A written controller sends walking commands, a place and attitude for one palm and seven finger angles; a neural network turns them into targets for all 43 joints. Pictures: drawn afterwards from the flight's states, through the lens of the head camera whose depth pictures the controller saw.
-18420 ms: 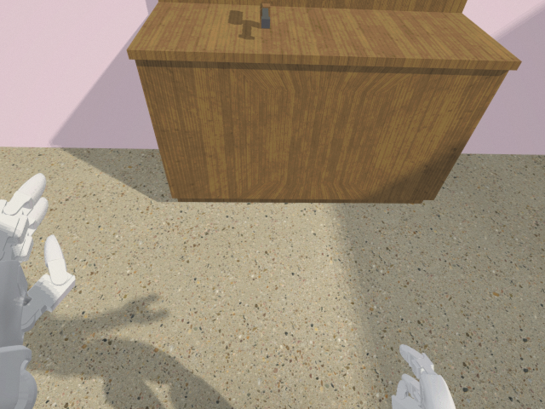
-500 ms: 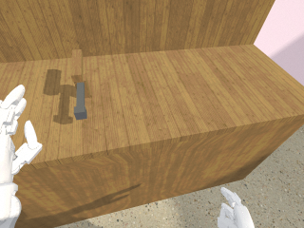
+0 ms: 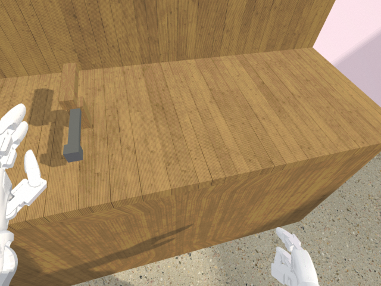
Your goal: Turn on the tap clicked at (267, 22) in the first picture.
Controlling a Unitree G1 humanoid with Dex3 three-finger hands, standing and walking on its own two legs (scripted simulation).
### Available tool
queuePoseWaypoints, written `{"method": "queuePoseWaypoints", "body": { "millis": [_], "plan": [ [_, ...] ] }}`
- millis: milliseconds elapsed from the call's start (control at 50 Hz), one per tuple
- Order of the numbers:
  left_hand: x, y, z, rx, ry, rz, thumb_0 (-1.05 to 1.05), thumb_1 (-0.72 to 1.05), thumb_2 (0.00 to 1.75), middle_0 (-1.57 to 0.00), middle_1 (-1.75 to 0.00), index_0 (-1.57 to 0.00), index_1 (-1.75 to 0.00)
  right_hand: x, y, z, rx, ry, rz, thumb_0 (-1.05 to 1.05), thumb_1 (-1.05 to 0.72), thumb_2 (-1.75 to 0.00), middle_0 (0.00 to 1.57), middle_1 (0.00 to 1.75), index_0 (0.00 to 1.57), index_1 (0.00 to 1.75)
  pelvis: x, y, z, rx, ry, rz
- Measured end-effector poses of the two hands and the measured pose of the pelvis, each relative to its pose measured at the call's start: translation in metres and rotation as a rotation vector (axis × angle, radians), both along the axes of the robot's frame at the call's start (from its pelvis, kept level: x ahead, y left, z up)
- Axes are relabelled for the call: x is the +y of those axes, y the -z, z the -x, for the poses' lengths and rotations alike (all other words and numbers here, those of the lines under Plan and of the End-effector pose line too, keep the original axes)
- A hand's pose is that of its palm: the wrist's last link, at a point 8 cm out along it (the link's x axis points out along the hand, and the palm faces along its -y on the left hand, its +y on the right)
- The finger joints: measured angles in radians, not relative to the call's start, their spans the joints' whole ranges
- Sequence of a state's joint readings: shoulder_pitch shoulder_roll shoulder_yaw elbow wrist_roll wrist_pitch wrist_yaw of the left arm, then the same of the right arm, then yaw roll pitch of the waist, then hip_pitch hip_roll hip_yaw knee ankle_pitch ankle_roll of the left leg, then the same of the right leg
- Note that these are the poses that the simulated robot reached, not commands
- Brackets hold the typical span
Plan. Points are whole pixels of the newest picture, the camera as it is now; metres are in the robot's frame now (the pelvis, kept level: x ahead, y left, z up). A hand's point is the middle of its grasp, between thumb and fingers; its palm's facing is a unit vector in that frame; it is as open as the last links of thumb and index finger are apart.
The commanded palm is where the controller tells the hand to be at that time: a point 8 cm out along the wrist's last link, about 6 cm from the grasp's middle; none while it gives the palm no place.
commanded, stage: come to a stop and stand still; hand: left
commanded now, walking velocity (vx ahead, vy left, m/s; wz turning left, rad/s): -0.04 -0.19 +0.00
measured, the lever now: (73, 152) +0.33 +0.27 +0.09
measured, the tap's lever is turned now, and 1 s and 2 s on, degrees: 0 0 0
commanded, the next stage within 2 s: look again from close up in 1.02 s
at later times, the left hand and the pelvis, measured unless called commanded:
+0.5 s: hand (21, 159) +0.25 +0.28 +0.19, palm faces +0.47 -0.77 -0.43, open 7.4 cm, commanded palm +0.16 +0.27 +0.17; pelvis +0.00 -0.01 +0.00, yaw -1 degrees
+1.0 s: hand out of the picture +0.18 +0.28 +0.16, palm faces +0.44 -0.84 -0.31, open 7.4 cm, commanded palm +0.12 +0.31 +0.17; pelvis -0.04 +0.03 +0.00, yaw +1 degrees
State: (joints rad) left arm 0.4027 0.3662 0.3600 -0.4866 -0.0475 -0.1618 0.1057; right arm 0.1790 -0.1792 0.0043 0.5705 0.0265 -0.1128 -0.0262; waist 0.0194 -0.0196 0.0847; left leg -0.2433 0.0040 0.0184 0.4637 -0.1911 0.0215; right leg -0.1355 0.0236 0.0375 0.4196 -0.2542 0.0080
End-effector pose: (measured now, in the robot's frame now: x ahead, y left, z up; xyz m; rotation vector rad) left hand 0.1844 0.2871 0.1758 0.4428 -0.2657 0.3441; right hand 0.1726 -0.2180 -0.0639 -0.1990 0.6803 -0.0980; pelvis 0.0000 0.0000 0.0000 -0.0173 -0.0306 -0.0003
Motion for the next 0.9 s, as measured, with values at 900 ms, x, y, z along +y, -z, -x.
{"method": "queuePoseWaypoints", "body": {
  "millis": [900],
  "plan": [
    [0.042,-0.001,0.045,-0.114,-0.055,0.005,0.01,0.89,0.89,-0.21,-0.30,-0.21,-0.30,0.036,0.001,0.040,-0.013,-0.065,0.025,0.01,-0.91,-0.90,0.20,0.30,0.20,0.30,0.029,0.005,0.035,-0.022,-0.007,0.016]
  ]
}}
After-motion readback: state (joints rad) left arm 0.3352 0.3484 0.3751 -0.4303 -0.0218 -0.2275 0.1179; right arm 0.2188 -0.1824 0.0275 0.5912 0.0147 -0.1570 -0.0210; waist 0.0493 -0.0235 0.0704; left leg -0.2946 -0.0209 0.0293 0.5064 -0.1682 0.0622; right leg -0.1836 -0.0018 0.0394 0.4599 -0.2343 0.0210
